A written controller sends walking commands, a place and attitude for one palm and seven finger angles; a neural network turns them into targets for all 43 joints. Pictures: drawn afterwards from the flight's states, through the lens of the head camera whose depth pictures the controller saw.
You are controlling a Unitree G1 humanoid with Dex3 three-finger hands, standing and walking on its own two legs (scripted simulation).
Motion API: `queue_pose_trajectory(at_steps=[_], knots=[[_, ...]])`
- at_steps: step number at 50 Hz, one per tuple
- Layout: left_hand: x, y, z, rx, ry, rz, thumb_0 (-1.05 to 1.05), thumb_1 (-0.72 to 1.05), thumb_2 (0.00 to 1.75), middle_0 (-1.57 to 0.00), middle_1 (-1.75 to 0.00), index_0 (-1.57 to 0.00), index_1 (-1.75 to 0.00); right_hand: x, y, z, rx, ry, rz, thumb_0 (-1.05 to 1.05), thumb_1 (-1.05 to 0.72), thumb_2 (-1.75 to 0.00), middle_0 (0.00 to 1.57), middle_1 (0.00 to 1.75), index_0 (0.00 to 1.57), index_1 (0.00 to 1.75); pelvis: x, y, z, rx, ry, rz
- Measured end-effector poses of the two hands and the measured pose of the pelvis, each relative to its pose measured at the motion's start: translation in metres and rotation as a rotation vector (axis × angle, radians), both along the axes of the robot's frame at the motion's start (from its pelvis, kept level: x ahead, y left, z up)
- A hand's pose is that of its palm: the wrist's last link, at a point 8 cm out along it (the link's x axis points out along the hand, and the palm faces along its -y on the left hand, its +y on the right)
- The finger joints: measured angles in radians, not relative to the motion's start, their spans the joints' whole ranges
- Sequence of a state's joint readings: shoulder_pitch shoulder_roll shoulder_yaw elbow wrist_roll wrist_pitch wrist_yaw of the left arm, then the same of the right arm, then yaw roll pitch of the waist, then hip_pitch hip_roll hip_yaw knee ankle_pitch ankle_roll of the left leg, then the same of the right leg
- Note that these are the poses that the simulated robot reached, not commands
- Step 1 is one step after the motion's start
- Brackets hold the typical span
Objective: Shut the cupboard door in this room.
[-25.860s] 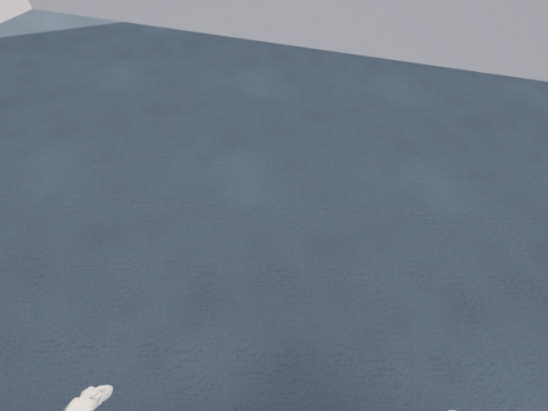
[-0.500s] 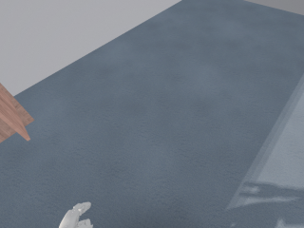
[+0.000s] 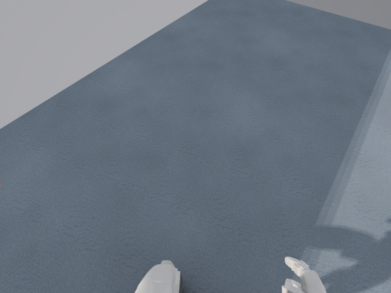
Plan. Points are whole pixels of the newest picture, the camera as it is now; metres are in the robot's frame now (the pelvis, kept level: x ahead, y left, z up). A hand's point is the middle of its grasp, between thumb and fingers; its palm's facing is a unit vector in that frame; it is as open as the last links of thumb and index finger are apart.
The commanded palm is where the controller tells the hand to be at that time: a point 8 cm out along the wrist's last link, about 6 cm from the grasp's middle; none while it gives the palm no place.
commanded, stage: walk around to get in front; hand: left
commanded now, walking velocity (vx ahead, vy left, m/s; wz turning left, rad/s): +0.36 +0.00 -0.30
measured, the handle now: out of the picture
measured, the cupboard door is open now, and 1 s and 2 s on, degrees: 82 82 82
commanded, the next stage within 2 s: none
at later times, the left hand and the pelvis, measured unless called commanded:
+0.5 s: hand (163, 188) +0.38 +0.15 -0.14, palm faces -0.25 -0.95 -0.19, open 7.4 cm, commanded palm none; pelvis +0.20 +0.01 +0.01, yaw -11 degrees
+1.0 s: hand (173, 181) +0.42 +0.13 -0.17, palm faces -0.11 -0.98 -0.19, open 7.3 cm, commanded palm none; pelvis +0.40 -0.05 +0.01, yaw -11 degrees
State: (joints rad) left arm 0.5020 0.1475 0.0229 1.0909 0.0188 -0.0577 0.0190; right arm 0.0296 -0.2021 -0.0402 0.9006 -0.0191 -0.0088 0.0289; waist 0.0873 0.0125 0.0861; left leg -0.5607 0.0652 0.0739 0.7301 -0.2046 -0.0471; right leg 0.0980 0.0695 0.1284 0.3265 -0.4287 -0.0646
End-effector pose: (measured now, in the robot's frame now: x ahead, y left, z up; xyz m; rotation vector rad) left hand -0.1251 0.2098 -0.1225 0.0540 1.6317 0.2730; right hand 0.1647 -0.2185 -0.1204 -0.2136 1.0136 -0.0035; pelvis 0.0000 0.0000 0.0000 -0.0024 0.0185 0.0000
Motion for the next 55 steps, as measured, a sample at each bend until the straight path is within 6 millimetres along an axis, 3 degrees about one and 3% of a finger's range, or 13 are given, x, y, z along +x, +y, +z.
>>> queue_pose_trajectory(at_steps=[3,6,11,15,19,23,30,33,36,41,46,52,55], knots=[[0.03,0.017,-0.016,-0.026,0.035,-0.017,0.0,0.9,0.89,-0.2,-0.3,-0.2,-0.3,0.034,0.018,-0.001,-0.009,-0.065,-0.017,0.0,-0.91,-0.9,0.2,0.3,0.2,0.3,0.033,0.015,-0.012,-0.005,-0.01,-0.027],[0.087,0.037,-0.024,-0.031,-0.018,-0.076,0.01,0.9,0.89,-0.2,-0.3,-0.2,-0.3,0.034,0.023,0.002,-0.011,-0.062,-0.072,0.0,-0.91,-0.9,0.2,0.3,0.2,0.3,0.057,0.025,-0.009,0.003,-0.035,-0.077],[0.221,0.061,-0.017,-0.018,-0.229,-0.201,0.01,0.91,0.89,-0.19,-0.3,-0.2,-0.3,-0.009,0.022,0.003,-0.024,0.074,-0.219,0.0,-0.92,-0.9,0.2,0.3,0.2,0.3,0.094,0.034,0.007,0.0,-0.049,-0.111],[0.321,0.061,-0.005,-0.006,-0.387,-0.278,0.0,0.91,0.89,-0.19,-0.3,-0.19,-0.3,-0.051,0.01,0.004,-0.058,0.211,-0.333,-0.01,-0.95,-0.9,0.21,0.3,0.2,0.3,0.124,0.035,0.013,0.007,-0.041,-0.136],[0.403,0.045,0.007,-0.015,-0.476,-0.354,0.0,0.91,0.89,-0.19,-0.3,-0.19,-0.3,-0.086,0.01,0.005,-0.052,0.352,-0.418,-0.01,-0.94,-0.9,0.2,0.3,0.2,0.3,0.155,0.029,0.015,0.008,-0.032,-0.16],[0.472,0.015,0.011,-0.039,-0.514,-0.444,0.0,0.91,0.89,-0.19,-0.3,-0.19,-0.3,-0.106,0.017,0.005,-0.015,0.472,-0.492,0.0,-0.93,-0.9,0.2,0.3,0.2,0.3,0.187,0.016,0.014,0.007,-0.024,-0.187],[0.571,-0.063,-0.002,-0.081,-0.577,-0.559,0.0,0.91,0.89,-0.19,-0.3,-0.19,-0.3,-0.105,0.025,-0.008,0.096,0.656,-0.585,0.0,-0.92,-0.9,0.2,0.3,0.2,0.3,0.25,-0.03,-0.004,0.008,-0.012,-0.227],[0.579,-0.082,-0.003,-0.091,-0.58,-0.531,0.0,0.91,0.89,-0.19,-0.3,-0.2,-0.3,-0.072,0.012,-0.012,0.123,0.657,-0.577,0.0,-0.91,-0.9,0.2,0.3,0.2,0.3,0.27,-0.046,-0.002,0.008,-0.031,-0.22],[0.568,-0.083,-0.001,-0.081,-0.528,-0.459,-0.01,0.91,0.89,-0.2,-0.3,-0.2,-0.3,-0.014,-0.012,-0.014,0.113,0.566,-0.541,0.01,-0.91,-0.9,0.2,0.3,0.2,0.3,0.291,-0.055,0.006,0.009,-0.041,-0.218],[0.57,-0.053,0.01,0.017,-0.481,-0.397,-0.05,0.96,0.89,-0.2,-0.3,-0.2,-0.3,0.102,-0.053,-0.015,0.076,0.347,-0.459,0.0,-0.91,-0.9,0.2,0.3,0.2,0.3,0.326,-0.062,0.014,-0.006,-0.037,-0.206],[0.555,-0.034,0.0,0.021,-0.352,-0.349,-0.03,0.94,0.89,-0.2,-0.3,-0.2,-0.3,0.201,-0.087,-0.003,0.005,0.194,-0.4,0.01,-0.95,-0.9,0.2,0.3,0.2,0.3,0.366,-0.06,0.014,-0.025,-0.035,-0.193],[0.543,-0.023,-0.026,-0.044,-0.183,-0.267,-0.01,0.92,0.89,-0.19,-0.3,-0.2,-0.3,0.309,-0.091,0.01,-0.069,0.096,-0.306,0.01,-0.94,-0.9,0.2,0.3,0.2,0.3,0.426,-0.047,0.003,-0.046,-0.032,-0.183],[0.55,-0.018,-0.037,-0.081,-0.102,-0.261,0.0,0.91,0.89,-0.19,-0.3,-0.2,-0.3,0.347,-0.082,0.01,-0.094,0.047,-0.293,0.0,-0.93,-0.9,0.2,0.3,0.2,0.3,0.453,-0.036,-0.005,-0.034,-0.042,-0.203]])
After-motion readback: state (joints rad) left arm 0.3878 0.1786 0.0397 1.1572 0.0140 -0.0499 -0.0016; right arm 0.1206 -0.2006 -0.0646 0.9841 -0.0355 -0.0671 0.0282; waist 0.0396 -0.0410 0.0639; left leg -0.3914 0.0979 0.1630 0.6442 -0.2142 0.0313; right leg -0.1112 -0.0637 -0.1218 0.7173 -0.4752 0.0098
